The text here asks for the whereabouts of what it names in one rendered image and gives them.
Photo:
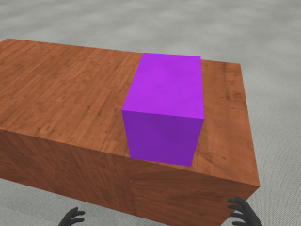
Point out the left robot hand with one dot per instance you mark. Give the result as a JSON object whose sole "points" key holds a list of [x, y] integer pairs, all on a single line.
{"points": [[68, 221]]}

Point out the carton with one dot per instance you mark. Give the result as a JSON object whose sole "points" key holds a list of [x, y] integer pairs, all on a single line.
{"points": [[163, 112]]}

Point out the pedestal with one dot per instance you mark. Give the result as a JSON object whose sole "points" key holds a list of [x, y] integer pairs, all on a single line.
{"points": [[62, 131]]}

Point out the right robot hand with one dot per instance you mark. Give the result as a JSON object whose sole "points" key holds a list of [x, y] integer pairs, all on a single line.
{"points": [[248, 215]]}

